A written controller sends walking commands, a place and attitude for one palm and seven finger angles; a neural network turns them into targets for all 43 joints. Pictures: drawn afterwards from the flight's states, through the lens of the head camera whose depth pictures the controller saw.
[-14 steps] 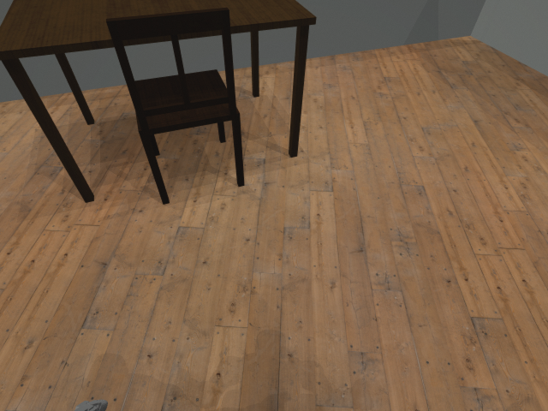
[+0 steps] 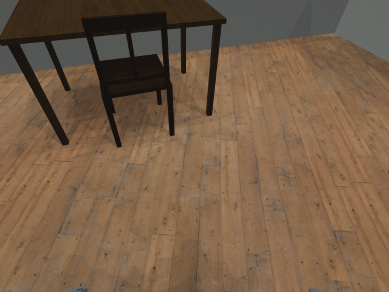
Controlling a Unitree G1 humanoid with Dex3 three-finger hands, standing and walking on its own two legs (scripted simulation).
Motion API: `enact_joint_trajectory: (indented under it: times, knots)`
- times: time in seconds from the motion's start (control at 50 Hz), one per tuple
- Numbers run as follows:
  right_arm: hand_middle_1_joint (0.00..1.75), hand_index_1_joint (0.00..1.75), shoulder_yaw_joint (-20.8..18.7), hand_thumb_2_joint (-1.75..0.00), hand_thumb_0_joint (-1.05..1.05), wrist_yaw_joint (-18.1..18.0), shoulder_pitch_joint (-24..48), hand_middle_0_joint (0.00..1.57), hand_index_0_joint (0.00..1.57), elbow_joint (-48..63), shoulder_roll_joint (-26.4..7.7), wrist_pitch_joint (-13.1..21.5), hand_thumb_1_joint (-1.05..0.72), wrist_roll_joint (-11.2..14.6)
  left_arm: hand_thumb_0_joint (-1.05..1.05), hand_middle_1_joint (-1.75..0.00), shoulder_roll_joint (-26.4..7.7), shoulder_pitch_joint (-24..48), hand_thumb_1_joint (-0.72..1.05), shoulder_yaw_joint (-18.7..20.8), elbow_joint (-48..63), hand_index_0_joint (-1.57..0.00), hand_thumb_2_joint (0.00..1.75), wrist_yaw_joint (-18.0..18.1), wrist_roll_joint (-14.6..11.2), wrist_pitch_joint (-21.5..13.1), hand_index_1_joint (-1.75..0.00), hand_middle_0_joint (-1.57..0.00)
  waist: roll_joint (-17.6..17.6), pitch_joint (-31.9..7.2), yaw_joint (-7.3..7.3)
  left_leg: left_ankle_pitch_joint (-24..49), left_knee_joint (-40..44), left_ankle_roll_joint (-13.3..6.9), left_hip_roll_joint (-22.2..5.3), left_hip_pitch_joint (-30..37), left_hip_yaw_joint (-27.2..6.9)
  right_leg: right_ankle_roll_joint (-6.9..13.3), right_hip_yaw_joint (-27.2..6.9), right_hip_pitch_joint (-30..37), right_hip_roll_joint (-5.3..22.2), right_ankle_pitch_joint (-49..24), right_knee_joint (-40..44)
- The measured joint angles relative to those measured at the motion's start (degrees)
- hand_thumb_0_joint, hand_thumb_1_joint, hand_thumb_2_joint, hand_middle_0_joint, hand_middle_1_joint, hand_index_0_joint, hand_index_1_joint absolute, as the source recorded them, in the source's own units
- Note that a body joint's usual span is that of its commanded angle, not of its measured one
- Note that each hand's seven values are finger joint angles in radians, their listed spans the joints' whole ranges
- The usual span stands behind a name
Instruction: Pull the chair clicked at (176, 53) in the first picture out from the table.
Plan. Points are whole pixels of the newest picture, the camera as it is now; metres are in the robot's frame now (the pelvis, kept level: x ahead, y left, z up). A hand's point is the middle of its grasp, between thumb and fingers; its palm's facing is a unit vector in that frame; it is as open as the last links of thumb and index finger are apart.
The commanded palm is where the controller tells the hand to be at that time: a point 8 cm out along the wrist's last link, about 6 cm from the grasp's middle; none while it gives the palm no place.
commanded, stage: stand and wait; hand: left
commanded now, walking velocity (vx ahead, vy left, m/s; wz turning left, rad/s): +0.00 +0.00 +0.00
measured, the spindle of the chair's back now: (131, 54) +1.25 +0.42 -0.11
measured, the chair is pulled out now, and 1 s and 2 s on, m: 0.00 0.00 0.00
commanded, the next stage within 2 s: look at it before walking up in 0.54 s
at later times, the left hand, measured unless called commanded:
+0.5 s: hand out of the picture +0.05 +0.24 -0.16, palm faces -0.02 -0.94 -0.33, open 7.4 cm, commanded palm none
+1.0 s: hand out of the picture +0.06 +0.24 -0.15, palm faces -0.03 -0.95 -0.32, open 7.4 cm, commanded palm none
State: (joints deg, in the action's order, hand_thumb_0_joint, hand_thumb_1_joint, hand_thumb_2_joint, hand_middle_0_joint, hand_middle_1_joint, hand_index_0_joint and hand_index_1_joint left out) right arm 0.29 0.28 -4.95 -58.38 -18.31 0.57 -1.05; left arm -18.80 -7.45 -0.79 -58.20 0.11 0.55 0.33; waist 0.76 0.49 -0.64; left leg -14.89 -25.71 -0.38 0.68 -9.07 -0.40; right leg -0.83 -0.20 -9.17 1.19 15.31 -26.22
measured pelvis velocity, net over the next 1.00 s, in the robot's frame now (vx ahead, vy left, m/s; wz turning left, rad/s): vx -0.01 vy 0.00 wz -0.01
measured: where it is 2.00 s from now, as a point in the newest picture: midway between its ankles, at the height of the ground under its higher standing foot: outside the picture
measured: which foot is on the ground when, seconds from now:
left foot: down 0.00-1.00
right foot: down 0.00-1.00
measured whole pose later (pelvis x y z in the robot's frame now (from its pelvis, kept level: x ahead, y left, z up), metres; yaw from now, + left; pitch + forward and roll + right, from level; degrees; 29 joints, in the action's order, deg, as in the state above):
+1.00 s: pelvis -0.01 +0.00 +0.01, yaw +0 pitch -2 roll +0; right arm 0.1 0.5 -7.1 -63.7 -18.8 0.5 -0.6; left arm -19.3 -8.4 -0.6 -62.2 0.1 0.6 0.0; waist 0.6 1.6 -0.3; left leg -11.5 -21.4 0.1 0.1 -7.9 -0.2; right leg -0.5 -0.4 -8.2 0.6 11.7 -21.9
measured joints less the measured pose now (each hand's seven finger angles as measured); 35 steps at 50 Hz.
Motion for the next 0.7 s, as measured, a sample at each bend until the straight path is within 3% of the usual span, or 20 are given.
enact_joint_trajectory:
  times: [0.3, 0.7]
  knots:
    - [0.3, 0.3, -0.3, -0.9, 0.01, -0.1, -2.6, 0.21, 0.2, -4.3, -0.5, -0.4, -0.91, 0.3, 0.0, -0.3, -0.6, -2.2, 0.9, 0.4, -3.4, -0.21, 0.9, 0.1, -0.1, 0.0, -0.3, -0.2, 0.0, 1.6, 0.17, 1.6, 2.0, 0.3, -0.4, 0.6, -0.1, 0.3, 0.1, 0.8, -0.4, -1.8, 2.3]
    - [0.3, 0.3, -0.2, -0.9, 0.01, 0.2, -2.3, 0.21, 0.2, -5.4, -0.4, 0.0, -0.91, 0.4, 0.0, -0.3, -0.5, -0.8, 0.9, 0.2, -3.9, -0.21, 0.9, 0.0, 0.0, -0.4, -0.3, -0.2, -0.1, 1.0, 0.49, 3.0, 3.6, 0.4, -0.6, 0.9, 0.3, 0.3, -0.2, 0.8, -0.5, -3.2, 3.7]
